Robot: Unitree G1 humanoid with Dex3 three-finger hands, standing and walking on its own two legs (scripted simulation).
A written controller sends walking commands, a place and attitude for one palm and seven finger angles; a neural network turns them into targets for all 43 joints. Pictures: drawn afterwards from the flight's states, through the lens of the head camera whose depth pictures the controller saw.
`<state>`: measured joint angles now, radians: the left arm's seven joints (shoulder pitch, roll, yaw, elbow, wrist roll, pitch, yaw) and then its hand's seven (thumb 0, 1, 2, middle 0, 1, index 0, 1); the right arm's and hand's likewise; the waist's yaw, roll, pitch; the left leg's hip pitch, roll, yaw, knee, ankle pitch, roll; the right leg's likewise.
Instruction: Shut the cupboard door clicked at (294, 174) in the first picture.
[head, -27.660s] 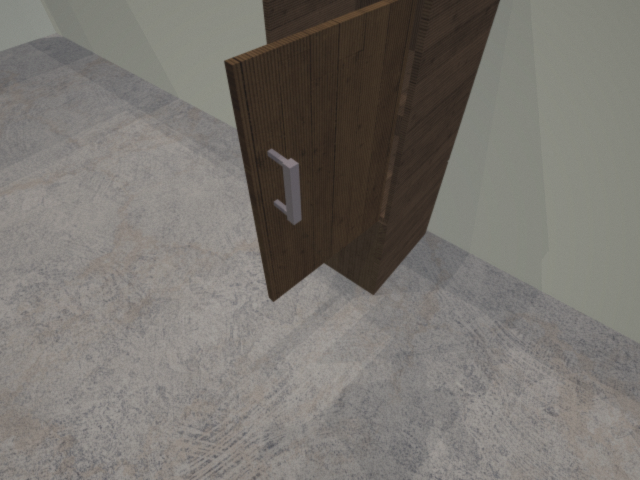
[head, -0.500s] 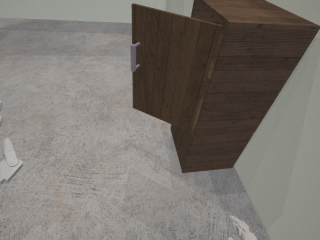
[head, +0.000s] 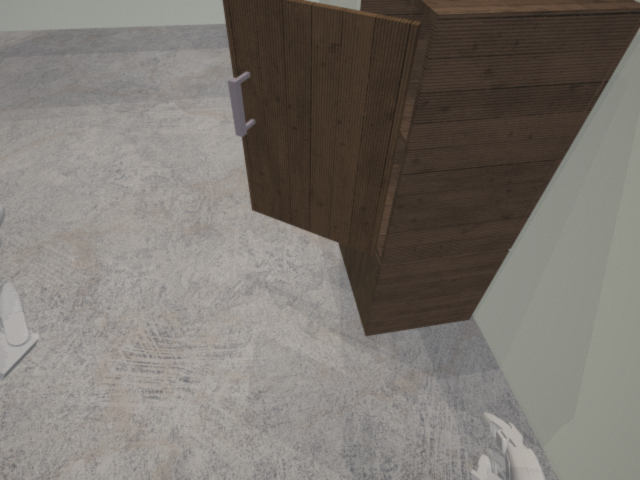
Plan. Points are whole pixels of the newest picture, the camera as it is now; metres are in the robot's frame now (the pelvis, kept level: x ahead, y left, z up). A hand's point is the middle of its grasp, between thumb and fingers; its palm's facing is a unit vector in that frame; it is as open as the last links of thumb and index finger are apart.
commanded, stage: stop stepping back and stand still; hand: left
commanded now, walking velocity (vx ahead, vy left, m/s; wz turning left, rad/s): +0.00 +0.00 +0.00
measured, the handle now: (243, 104) +0.88 +0.20 +0.03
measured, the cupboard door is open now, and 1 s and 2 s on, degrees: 53 53 53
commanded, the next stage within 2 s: let the arm hang, fingers relaxed in 0.18 s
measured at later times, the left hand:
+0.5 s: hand out of the picture +0.09 +0.22 -0.11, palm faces -0.02 -0.95 -0.31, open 7.4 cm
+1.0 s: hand out of the picture -0.12 +0.21 -0.16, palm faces +0.05 -0.98 -0.21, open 7.3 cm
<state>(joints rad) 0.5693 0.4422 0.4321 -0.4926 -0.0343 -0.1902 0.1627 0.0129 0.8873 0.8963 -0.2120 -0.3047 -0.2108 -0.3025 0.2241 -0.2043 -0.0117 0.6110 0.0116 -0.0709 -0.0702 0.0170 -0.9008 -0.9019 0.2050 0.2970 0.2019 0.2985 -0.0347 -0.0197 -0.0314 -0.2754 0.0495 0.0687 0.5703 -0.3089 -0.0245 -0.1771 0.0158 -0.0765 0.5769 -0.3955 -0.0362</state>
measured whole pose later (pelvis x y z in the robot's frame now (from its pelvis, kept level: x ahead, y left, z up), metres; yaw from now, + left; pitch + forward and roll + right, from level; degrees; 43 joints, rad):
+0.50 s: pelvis -0.05 +0.02 +0.00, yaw +1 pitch +0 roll +1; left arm 0.24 0.25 0.00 0.62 0.02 0.06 0.00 0.01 0.91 0.90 -0.20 -0.30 -0.20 -0.30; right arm 0.15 -0.29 0.01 0.78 -0.02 0.02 0.01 0.01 -0.90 -0.90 0.21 0.30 0.20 0.30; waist -0.03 0.04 -0.01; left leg -0.35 0.01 0.05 0.60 -0.24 0.01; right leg -0.25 -0.02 -0.09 0.63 -0.38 -0.03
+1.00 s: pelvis -0.07 +0.03 +0.01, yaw +1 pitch -2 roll -1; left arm 0.36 0.16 0.02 1.16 0.01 0.02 0.02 0.00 0.92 0.90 -0.20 -0.30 -0.20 -0.30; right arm 0.34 -0.13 -0.01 1.12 -0.02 0.03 -0.03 0.01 -0.90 -0.90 0.20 0.30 0.20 0.30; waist 0.00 0.02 0.03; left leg -0.26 0.01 0.06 0.42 -0.13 0.03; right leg -0.16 -0.01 -0.08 0.43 -0.24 -0.01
